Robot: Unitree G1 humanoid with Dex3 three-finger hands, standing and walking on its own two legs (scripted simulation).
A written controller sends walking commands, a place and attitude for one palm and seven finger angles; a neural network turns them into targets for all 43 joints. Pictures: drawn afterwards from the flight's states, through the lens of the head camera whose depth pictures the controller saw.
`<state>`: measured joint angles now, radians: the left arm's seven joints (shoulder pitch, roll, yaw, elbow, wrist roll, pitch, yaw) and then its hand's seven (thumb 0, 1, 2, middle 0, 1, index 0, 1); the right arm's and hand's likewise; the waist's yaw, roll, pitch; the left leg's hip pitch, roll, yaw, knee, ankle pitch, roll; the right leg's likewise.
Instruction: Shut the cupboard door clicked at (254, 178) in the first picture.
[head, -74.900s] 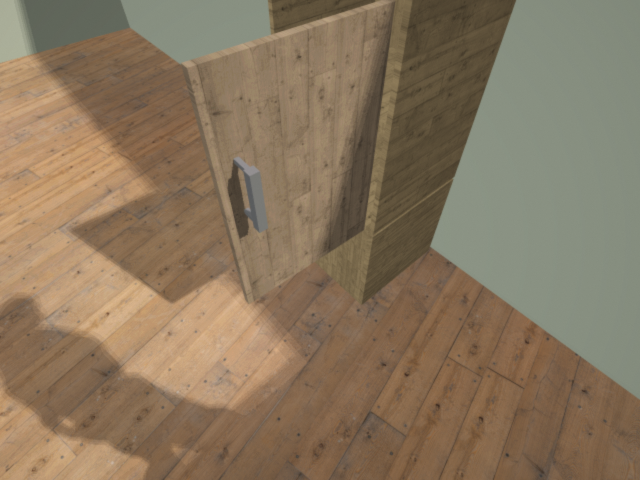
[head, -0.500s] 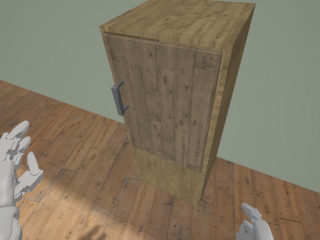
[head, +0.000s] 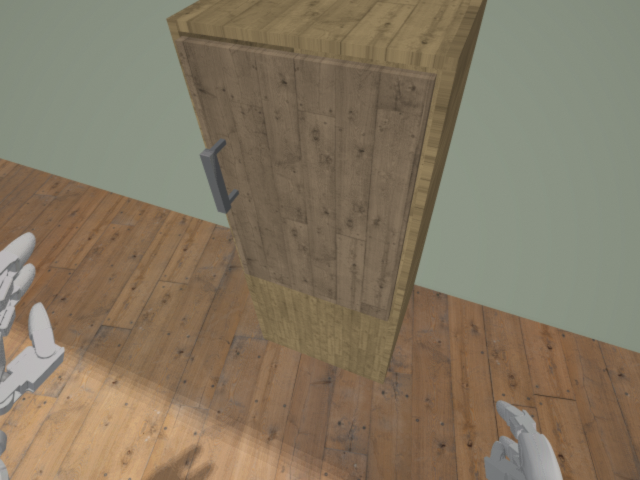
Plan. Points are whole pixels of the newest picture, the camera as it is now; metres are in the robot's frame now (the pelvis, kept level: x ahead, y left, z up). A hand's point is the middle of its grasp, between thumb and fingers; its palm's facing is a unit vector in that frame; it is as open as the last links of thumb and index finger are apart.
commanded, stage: step back with the hand held close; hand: left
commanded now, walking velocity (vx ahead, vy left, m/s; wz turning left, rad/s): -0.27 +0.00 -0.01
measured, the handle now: (222, 176) +0.62 +0.23 +0.01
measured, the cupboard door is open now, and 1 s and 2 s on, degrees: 0 0 0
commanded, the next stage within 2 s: stop stepping back and stand still in 0.92 s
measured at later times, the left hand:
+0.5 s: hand out of the picture +0.10 +0.27 +0.16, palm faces +0.49 -0.76 -0.43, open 7.4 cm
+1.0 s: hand out of the picture -0.04 +0.28 +0.17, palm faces +0.62 -0.61 -0.49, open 7.4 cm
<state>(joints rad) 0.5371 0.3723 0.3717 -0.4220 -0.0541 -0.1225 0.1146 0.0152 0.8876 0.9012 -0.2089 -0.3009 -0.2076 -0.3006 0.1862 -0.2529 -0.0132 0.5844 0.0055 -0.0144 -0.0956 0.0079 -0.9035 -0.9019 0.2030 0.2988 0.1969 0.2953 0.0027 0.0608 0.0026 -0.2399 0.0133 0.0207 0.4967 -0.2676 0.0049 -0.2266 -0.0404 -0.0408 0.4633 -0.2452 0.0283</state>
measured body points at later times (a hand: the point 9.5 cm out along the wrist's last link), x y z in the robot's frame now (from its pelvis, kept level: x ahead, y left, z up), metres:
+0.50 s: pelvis -0.09 -0.01 -0.01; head -0.09 +0.00 +0.44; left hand +0.07 +0.30 +0.18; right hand +0.08 -0.24 -0.09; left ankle -0.01 +0.11 -0.73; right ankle +0.00 -0.14 -0.74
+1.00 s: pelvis -0.17 -0.02 -0.03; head -0.18 -0.01 +0.42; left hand -0.08 +0.31 +0.19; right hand +0.03 -0.24 -0.11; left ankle -0.09 +0.11 -0.69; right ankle -0.01 -0.12 -0.74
